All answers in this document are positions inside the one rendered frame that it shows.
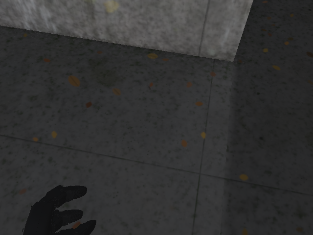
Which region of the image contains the left robot hand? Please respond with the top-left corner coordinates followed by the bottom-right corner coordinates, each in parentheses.
top-left (22, 185), bottom-right (97, 235)

